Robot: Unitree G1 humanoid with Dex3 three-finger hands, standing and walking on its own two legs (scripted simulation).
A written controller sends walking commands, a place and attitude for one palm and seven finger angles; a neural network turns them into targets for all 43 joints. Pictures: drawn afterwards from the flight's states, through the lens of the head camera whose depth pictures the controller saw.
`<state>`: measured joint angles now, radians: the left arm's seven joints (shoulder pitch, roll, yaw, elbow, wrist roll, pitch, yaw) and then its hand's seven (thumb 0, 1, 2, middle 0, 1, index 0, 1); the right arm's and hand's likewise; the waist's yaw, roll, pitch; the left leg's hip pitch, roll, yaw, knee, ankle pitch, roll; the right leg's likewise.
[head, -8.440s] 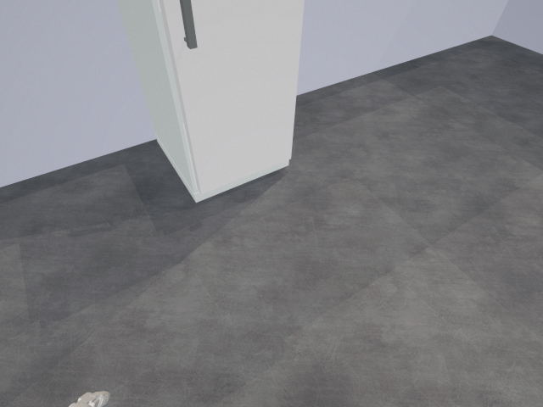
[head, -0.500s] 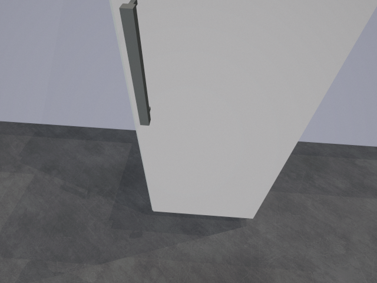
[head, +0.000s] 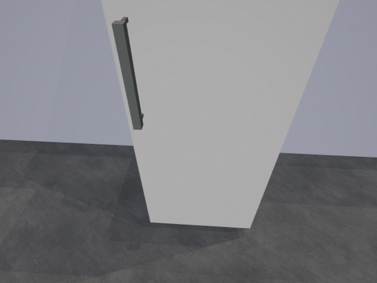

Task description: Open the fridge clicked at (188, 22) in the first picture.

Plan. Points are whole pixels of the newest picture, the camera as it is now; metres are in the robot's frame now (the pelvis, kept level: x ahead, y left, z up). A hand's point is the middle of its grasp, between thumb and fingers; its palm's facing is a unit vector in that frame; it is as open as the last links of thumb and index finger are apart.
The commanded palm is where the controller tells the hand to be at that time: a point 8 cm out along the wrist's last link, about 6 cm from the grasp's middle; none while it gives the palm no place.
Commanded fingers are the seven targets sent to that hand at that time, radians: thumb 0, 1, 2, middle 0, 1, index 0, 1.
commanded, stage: come to a stop and stand still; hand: left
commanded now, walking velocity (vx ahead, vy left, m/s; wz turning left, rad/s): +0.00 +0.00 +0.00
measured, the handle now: (132, 79) +0.57 +0.19 +0.18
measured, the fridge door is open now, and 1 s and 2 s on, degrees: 0 0 0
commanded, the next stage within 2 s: look again from close up in 1.04 s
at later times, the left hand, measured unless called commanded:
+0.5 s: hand out of the picture +0.00 +0.24 -0.17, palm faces +0.01 -0.96 -0.28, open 7.4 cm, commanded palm none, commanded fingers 0.00 0.90 0.90 -0.20 -0.30 -0.20 -0.30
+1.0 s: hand out of the picture +0.03 +0.22 -0.16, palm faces +0.02 -0.97 -0.25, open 7.4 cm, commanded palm none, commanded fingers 0.00 0.90 0.90 -0.20 -0.30 -0.20 -0.30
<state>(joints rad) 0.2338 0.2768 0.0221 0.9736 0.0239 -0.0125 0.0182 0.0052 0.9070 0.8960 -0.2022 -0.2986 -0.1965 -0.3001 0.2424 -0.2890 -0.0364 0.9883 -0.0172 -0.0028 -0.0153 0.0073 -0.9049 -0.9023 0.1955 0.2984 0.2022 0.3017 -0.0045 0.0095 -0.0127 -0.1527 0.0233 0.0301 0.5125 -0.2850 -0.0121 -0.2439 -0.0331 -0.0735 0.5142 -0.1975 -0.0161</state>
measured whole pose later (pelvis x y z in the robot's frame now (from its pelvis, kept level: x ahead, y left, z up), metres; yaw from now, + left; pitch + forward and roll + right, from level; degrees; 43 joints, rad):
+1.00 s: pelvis +0.01 +0.02 +0.01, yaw +1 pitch -3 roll +0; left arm 0.26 0.22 -0.01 1.07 0.03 -0.01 0.03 0.00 0.91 0.90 -0.20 -0.30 -0.20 -0.30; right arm 0.19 -0.23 -0.01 1.09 -0.01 -0.01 -0.01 0.01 -0.90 -0.90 0.20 0.30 0.20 0.30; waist 0.01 0.00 0.03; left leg -0.12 -0.01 0.03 0.42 -0.24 0.02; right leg -0.20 -0.06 -0.07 0.41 -0.15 0.02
